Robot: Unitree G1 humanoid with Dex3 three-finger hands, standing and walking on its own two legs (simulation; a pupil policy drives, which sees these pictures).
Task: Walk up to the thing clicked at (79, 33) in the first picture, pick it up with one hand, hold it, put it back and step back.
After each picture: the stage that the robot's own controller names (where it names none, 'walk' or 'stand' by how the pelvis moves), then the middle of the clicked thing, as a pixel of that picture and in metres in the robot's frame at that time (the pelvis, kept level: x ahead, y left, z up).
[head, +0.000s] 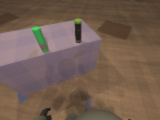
stand; (78, 31) +0.87 +0.17 +0.04
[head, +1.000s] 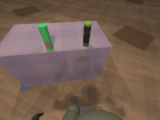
rise first; (86, 34) +0.78 +0.13 +0.05
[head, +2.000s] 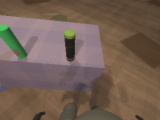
rise first; (70, 47) +0.49 +0.20 +0.07
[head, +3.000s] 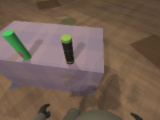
stand; (68, 51) +0.49 +0.19 +0.06
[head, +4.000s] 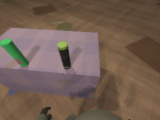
stand; (65, 57) +0.47 +0.22 +0.03
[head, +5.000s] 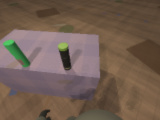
stand; (65, 58) +0.47 +0.22 +0.03
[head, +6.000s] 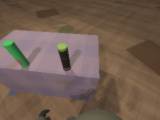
stand; (65, 58) +0.47 +0.22 +0.03
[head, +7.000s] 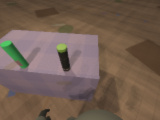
rise first; (64, 59) +0.45 +0.22 +0.03
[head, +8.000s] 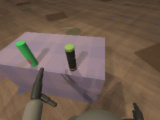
rise first; (71, 59) +0.47 +0.20 +0.04
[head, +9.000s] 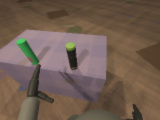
go down; (72, 57) +0.47 +0.20 +0.04
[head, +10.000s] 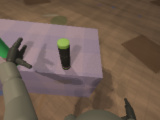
go down; (65, 56) +0.44 +0.18 +0.06
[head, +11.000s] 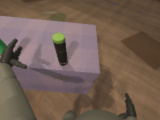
close in; (61, 51) +0.47 +0.19 +0.07
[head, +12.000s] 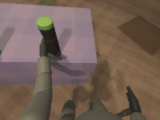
close; (51, 41) +0.49 +0.21 +0.11
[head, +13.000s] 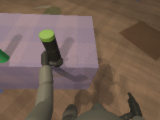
lift; (53, 51) +0.44 +0.21 +0.10
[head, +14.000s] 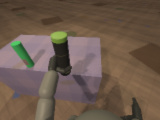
lift; (62, 57) +0.32 +0.17 +0.22
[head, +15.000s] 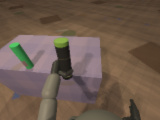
hold; (64, 61) +0.33 +0.17 +0.18
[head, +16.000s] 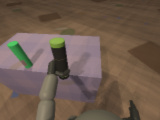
hold; (61, 61) +0.33 +0.19 +0.18
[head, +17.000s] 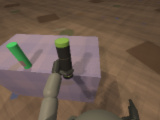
crouch; (65, 60) +0.34 +0.16 +0.17
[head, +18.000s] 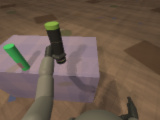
crouch; (57, 45) +0.42 +0.21 +0.22
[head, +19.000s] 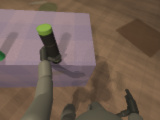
lower; (51, 47) +0.47 +0.21 +0.09
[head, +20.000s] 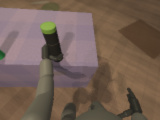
lower; (54, 45) +0.47 +0.20 +0.11
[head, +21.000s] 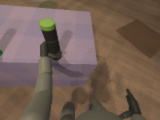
lower; (52, 43) +0.48 +0.20 +0.11
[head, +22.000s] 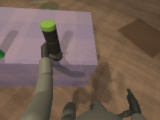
lower; (53, 44) +0.48 +0.20 +0.11
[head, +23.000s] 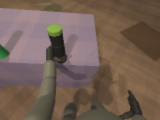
loosen; (58, 47) +0.46 +0.18 +0.11
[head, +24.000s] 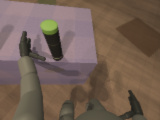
rise; (54, 44) +0.46 +0.19 +0.11
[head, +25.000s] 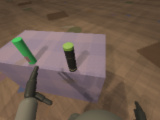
sink last; (70, 58) +0.44 +0.19 +0.08
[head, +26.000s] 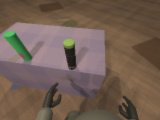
stand; (70, 56) +0.44 +0.18 +0.07
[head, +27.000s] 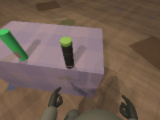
stand; (68, 54) +0.44 +0.19 +0.09
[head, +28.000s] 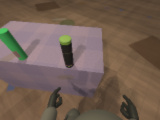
stand; (67, 53) +0.45 +0.19 +0.10
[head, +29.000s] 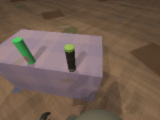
stand; (70, 59) +0.46 +0.18 +0.04
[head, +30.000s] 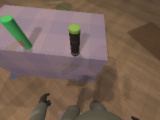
walk; (74, 42) +0.53 +0.13 +0.05
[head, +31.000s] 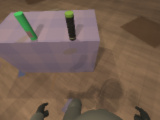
walk; (71, 27) +0.74 +0.22 +0.07
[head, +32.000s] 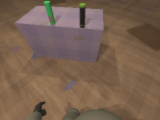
stand; (82, 16) +1.07 +0.18 +0.07
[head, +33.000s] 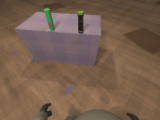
stand; (80, 23) +1.06 +0.18 +0.04
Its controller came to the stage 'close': yes
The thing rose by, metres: 0.21
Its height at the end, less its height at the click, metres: +0.00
